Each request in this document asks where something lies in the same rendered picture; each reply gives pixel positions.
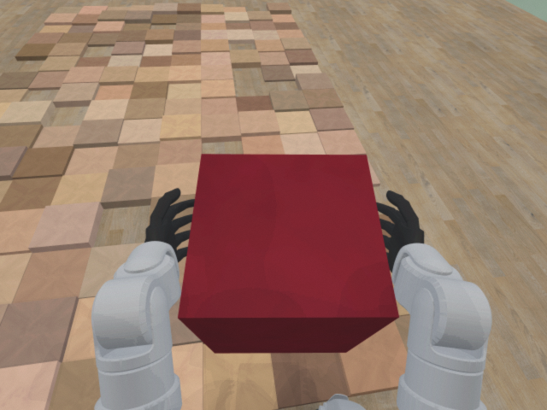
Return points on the right robot shin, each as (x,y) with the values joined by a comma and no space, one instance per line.
(338,396)

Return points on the robot right hand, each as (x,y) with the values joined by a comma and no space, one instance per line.
(405,230)

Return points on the robot left forearm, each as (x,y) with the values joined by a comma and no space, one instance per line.
(132,334)

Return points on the robot right forearm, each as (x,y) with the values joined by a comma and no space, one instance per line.
(450,323)

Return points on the robot left hand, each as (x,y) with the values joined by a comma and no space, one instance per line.
(163,226)

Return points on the carton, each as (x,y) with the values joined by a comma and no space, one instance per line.
(285,255)

